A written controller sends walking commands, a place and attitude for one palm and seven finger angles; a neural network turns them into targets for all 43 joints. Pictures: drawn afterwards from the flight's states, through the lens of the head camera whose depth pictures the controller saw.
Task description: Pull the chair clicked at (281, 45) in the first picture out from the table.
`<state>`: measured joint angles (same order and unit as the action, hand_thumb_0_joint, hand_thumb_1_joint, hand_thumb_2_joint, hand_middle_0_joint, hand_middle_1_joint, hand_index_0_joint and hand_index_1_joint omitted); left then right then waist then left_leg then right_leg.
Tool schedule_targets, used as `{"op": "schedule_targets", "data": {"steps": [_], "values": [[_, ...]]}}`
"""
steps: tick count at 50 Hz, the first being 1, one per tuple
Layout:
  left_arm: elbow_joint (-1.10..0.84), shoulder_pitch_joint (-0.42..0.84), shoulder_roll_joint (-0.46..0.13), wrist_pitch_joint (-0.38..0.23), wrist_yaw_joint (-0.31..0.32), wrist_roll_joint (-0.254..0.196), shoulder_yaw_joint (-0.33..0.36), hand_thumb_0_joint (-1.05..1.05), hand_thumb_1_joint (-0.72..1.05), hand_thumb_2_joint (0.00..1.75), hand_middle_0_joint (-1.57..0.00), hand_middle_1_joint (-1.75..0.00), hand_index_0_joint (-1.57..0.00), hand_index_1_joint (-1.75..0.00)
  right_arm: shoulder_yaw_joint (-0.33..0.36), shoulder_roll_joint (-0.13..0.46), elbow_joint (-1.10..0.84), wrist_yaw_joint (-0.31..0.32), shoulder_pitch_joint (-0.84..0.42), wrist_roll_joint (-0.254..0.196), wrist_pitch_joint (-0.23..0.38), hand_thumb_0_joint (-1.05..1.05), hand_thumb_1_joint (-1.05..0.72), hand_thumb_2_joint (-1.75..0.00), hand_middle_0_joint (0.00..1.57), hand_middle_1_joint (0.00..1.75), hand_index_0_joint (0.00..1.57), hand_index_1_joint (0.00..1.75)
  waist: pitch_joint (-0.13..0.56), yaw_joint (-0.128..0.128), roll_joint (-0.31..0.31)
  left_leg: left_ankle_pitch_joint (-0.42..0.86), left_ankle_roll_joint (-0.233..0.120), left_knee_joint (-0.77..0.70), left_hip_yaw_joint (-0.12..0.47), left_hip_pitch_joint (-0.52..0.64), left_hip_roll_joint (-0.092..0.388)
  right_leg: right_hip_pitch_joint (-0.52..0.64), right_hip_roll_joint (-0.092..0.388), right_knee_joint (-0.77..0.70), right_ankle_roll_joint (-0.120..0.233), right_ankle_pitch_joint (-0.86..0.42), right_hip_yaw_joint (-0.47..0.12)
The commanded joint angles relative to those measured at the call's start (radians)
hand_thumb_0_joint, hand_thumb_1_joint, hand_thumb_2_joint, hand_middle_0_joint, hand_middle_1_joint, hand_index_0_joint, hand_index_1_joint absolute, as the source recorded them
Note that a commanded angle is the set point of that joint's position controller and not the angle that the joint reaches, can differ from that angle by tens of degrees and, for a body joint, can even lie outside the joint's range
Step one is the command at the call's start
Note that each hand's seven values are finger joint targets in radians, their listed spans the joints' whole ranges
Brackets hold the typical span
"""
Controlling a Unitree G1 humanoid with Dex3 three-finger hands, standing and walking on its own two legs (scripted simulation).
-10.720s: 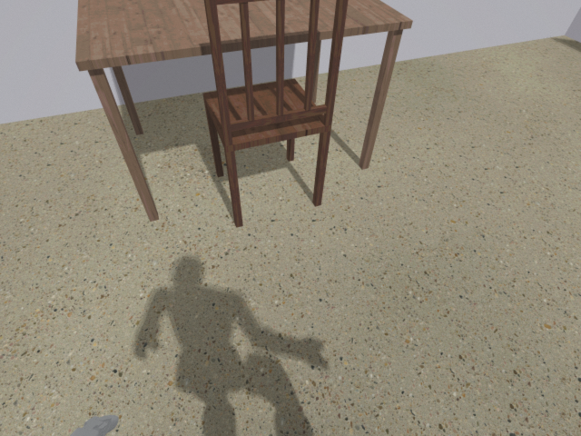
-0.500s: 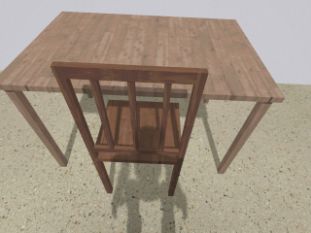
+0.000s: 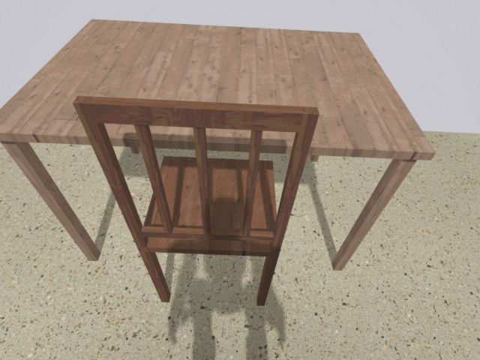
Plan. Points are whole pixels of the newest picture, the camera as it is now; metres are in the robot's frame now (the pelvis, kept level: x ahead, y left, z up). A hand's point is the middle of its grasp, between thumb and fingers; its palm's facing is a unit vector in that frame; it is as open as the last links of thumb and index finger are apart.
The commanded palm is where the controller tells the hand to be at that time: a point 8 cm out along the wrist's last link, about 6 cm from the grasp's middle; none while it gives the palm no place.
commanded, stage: shuffle to correct the standing spot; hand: left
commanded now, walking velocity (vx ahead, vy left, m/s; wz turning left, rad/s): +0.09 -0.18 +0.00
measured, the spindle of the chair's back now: (204, 188) +0.49 +0.11 -0.04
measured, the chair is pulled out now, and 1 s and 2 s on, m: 0.00 0.00 0.00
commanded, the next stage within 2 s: come to a stop and stand still in 0.20 s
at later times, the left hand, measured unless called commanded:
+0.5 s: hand out of the picture +0.05 +0.08 -0.19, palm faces +0.02 -0.99 -0.12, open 7.4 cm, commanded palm none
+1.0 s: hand out of the picture +0.09 +0.16 -0.18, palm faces -0.03 -0.96 -0.27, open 7.4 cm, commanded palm none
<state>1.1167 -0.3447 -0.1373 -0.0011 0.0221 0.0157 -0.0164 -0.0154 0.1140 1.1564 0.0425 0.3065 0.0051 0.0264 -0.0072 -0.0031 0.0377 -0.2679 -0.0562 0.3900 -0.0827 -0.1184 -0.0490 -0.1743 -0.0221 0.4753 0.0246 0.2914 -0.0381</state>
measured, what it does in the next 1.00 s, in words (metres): steps on the spot: left foot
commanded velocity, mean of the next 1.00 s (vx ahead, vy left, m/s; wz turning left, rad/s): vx -0.03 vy -0.01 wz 0.00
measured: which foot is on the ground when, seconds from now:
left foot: down 0.00-0.22, up 0.24-0.48, down 0.50-1.00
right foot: down 0.00-1.00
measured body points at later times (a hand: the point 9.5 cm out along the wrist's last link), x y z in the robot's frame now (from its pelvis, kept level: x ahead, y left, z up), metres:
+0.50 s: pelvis +0.07 -0.07 -0.01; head +0.09 -0.05 +0.44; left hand +0.05 +0.13 -0.17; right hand +0.11 -0.30 -0.15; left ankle +0.09 +0.03 -0.74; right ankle +0.02 -0.13 -0.74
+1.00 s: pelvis +0.05 -0.04 -0.01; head +0.05 -0.04 +0.44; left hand +0.09 +0.21 -0.16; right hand +0.09 -0.28 -0.16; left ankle +0.07 +0.06 -0.74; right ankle +0.02 -0.13 -0.74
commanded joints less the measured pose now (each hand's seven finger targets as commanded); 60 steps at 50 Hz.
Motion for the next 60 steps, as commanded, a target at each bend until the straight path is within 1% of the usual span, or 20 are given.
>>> {"op": "schedule_targets", "data": {"steps": [1,5,8,9,11,12,15,19,23,27,29,35,39,40,41,43,46,49,52,60], "values": [[-0.049,-0.040,-0.057,0.006,-0.003,0.018,0.029,0.00,0.90,0.90,-0.20,-0.30,-0.20,-0.30,0.047,0.169,-0.024,0.016,0.078,0.008,0.002,0.00,-0.90,-0.90,0.20,0.30,0.20,0.30,-0.162,0.017,-0.119,-0.147,-0.105,-0.202,0.327,-0.028,0.323,-0.237,0.035,0.142,0.008,0.104,0.032],[-0.088,-0.009,-0.049,0.012,-0.012,0.018,0.042,0.00,0.90,0.90,-0.20,-0.30,-0.20,-0.30,0.056,0.176,-0.038,0.018,0.087,0.019,0.006,0.00,-0.90,-0.90,0.20,0.30,0.20,0.30,-0.127,0.023,-0.110,0.088,-0.156,-0.145,0.324,-0.010,0.372,-0.291,0.067,0.263,0.011,0.173,0.027],[-0.070,-0.079,-0.041,0.000,-0.016,0.010,0.050,0.00,0.90,0.90,-0.20,-0.30,-0.20,-0.30,0.057,0.178,-0.047,0.020,0.046,0.017,0.009,0.00,-0.90,-0.90,0.20,0.30,0.20,0.30,-0.046,-0.016,-0.083,0.291,-0.090,0.005,0.190,-0.038,0.301,-0.101,0.051,0.039,0.011,0.002,0.055],[-0.054,-0.120,-0.061,-0.005,-0.015,0.009,0.055,0.00,0.90,0.90,-0.20,-0.30,-0.20,-0.30,0.057,0.168,-0.051,0.019,0.033,0.013,0.008,0.00,-0.90,-0.90,0.20,0.30,0.20,0.30,-0.032,-0.032,-0.023,0.217,-0.044,0.081,0.129,-0.114,0.236,0.009,0.059,-0.056,0.019,-0.135,0.014],[-0.030,-0.175,-0.156,-0.011,0.001,0.010,0.066,0.00,0.90,0.90,-0.20,-0.30,-0.20,-0.30,0.046,0.096,-0.073,0.011,0.037,0.004,0.007,0.00,-0.90,-0.90,0.20,0.30,0.20,0.30,-0.011,-0.036,0.240,-0.214,0.037,0.326,-0.059,-0.335,0.047,0.184,0.277,-0.138,0.114,-0.421,-0.235],[-0.035,-0.181,-0.159,-0.011,0.007,0.009,0.066,0.00,0.90,0.90,-0.20,-0.30,-0.20,-0.30,0.048,0.098,-0.082,0.013,-0.001,0.004,0.000,0.00,-0.90,-0.90,0.20,0.30,0.20,0.30,-0.020,-0.058,0.220,-0.373,0.035,0.478,-0.022,-0.348,0.056,0.136,0.323,-0.188,0.203,-0.365,-0.292],[-0.060,-0.118,-0.119,-0.005,0.017,0.010,0.063,0.00,0.90,0.90,-0.20,-0.30,-0.20,-0.30,0.051,0.093,-0.087,0.007,-0.048,0.009,-0.007,0.00,-0.90,-0.90,0.20,0.30,0.20,0.30,-0.089,-0.038,0.073,-0.288,0.032,0.638,0.027,-0.421,0.089,0.100,0.276,-0.175,0.257,-0.470,-0.230],[-0.069,-0.083,-0.106,-0.034,0.027,0.008,0.047,0.00,0.90,0.90,-0.20,-0.30,-0.20,-0.30,0.025,0.029,-0.080,-0.003,-0.039,-0.002,-0.003,0.00,-0.90,-0.90,0.20,0.30,0.20,0.30,0.004,-0.015,-0.042,-0.181,0.062,0.429,0.033,-0.300,0.073,0.130,0.244,-0.132,0.211,-0.754,-0.137],[-0.067,-0.028,-0.131,-0.039,0.031,-0.005,0.043,0.00,0.90,0.90,-0.20,-0.30,-0.20,-0.30,0.019,0.046,-0.069,0.006,0.020,-0.016,-0.005,0.00,-0.90,-0.90,0.20,0.30,0.20,0.30,0.061,0.029,-0.003,0.097,0.059,0.033,0.045,-0.059,0.046,0.108,0.192,-0.017,0.090,-0.892,-0.072],[-0.082,-0.060,-0.087,-0.015,0.042,-0.006,0.042,0.00,0.90,0.90,-0.20,-0.30,-0.20,-0.30,0.036,0.131,-0.114,0.020,-0.026,-0.009,-0.012,0.00,-0.90,-0.90,0.20,0.30,0.20,0.30,-0.023,-0.014,-0.067,0.633,-0.036,0.080,0.170,0.011,0.222,-0.048,0.116,-0.044,-0.029,-0.397,-0.054],[-0.068,-0.069,-0.108,-0.003,0.042,0.000,0.041,0.00,0.90,0.90,-0.20,-0.30,-0.20,-0.30,0.030,0.119,-0.128,0.019,-0.084,-0.010,-0.015,0.00,-0.90,-0.90,0.20,0.30,0.20,0.30,-0.091,-0.033,-0.161,0.558,-0.044,0.040,0.208,-0.053,0.210,-0.041,0.126,-0.077,-0.022,-0.295,-0.068],[-0.103,-0.043,-0.139,-0.008,0.038,0.000,0.044,0.00,0.90,0.90,-0.20,-0.30,-0.20,-0.30,0.046,0.137,-0.170,0.005,-0.074,-0.005,-0.031,0.00,-0.90,-0.90,0.20,0.30,0.20,0.30,0.015,-0.015,-0.018,0.387,0.003,0.066,0.172,-0.012,0.168,0.003,0.171,-0.084,0.002,-0.451,-0.095],[-0.128,-0.015,-0.136,-0.012,0.033,-0.001,0.037,0.00,0.90,0.90,-0.20,-0.30,-0.20,-0.30,0.044,0.135,-0.173,-0.005,-0.084,-0.005,-0.032,0.00,-0.90,-0.90,0.20,0.30,0.20,0.30,0.027,-0.011,0.009,0.268,0.008,0.019,0.171,-0.010,0.161,-0.002,0.170,-0.118,0.013,-0.339,-0.094],[-0.147,-0.058,-0.133,-0.038,0.069,0.011,0.040,0.00,0.90,0.90,-0.20,-0.30,-0.20,-0.30,0.060,0.190,-0.249,-0.005,-0.114,-0.002,-0.014,0.00,-0.90,-0.90,0.20,0.30,0.20,0.30,0.029,0.007,-0.044,0.358,0.031,0.247,0.086,-0.005,0.141,-0.041,0.195,-0.080,-0.074,-0.882,-0.153],[-0.202,-0.015,-0.211,-0.042,0.065,0.009,0.060,0.00,0.90,0.90,-0.20,-0.30,-0.20,-0.30,0.055,0.130,-0.265,-0.018,-0.047,0.001,-0.029,0.00,-0.90,-0.90,0.20,0.30,0.20,0.30,0.093,0.022,0.063,0.013,0.023,0.275,0.102,-0.193,0.076,0.111,0.244,-0.029,-0.039,-0.823,-0.179],[-0.216,-0.032,-0.197,-0.050,0.055,0.015,0.059,0.00,0.90,0.90,-0.20,-0.30,-0.20,-0.30,0.054,0.115,-0.283,-0.027,-0.085,0.003,-0.030,0.00,-0.90,-0.90,0.20,0.30,0.20,0.30,0.104,0.005,0.044,-0.105,0.026,0.341,0.111,-0.268,0.066,0.139,0.274,0.000,0.084,-0.880,-0.186],[-0.250,0.001,-0.195,-0.042,0.046,0.016,0.055,0.00,0.90,0.90,-0.20,-0.30,-0.20,-0.30,0.046,0.107,-0.297,-0.032,-0.078,0.000,-0.038,0.00,-0.90,-0.90,0.20,0.30,0.20,0.30,0.049,0.019,0.065,-0.100,0.038,0.305,0.079,-0.225,0.060,0.046,0.250,-0.029,0.152,-0.672,-0.145],[-0.260,0.065,-0.182,-0.023,0.037,0.009,0.044,0.00,0.90,0.90,-0.20,-0.30,-0.20,-0.30,0.043,0.117,-0.262,-0.034,-0.019,0.005,-0.033,0.00,-0.90,-0.90,0.20,0.30,0.20,0.30,-0.077,0.044,0.036,0.021,0.039,0.134,0.083,-0.070,0.072,-0.191,0.173,-0.065,0.091,-0.165,-0.094],[-0.250,0.040,-0.170,-0.004,0.030,0.003,0.040,0.00,0.90,0.90,-0.20,-0.30,-0.20,-0.30,0.038,0.158,-0.256,-0.035,-0.028,0.017,-0.026,0.00,-0.90,-0.90,0.20,0.30,0.20,0.30,-0.173,0.009,-0.079,-0.103,-0.002,0.001,0.215,-0.232,0.140,-0.185,0.084,-0.083,0.039,0.186,-0.056],[-0.210,-0.011,-0.145,-0.001,0.017,0.005,0.036,0.00,0.90,0.90,-0.20,-0.30,-0.20,-0.30,0.039,0.198,-0.236,-0.028,-0.029,0.013,-0.004,0.00,-0.90,-0.90,0.20,0.30,0.20,0.30,-0.022,-0.025,-0.095,-0.176,-0.035,-0.126,0.310,-0.222,0.176,-0.042,0.060,-0.005,0.014,0.068,0.004]]}}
